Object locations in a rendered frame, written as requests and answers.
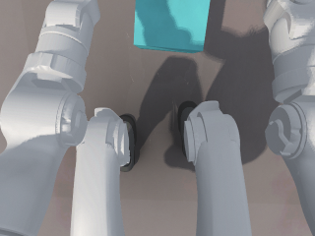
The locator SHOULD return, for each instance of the right robot forearm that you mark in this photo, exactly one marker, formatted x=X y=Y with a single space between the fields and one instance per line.
x=291 y=26

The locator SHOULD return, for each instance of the robot right upper arm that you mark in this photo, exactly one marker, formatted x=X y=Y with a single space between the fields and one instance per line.
x=291 y=134

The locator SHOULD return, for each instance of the robot left thigh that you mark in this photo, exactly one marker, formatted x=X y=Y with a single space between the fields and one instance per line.
x=96 y=206

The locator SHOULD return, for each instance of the carton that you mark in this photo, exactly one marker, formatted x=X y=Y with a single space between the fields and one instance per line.
x=171 y=25

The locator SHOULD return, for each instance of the left robot forearm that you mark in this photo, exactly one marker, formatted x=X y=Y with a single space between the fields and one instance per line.
x=63 y=46

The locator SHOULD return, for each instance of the robot left upper arm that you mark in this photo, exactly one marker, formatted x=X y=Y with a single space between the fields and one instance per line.
x=39 y=125

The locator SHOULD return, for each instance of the left robot foot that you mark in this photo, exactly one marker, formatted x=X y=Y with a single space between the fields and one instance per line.
x=132 y=134

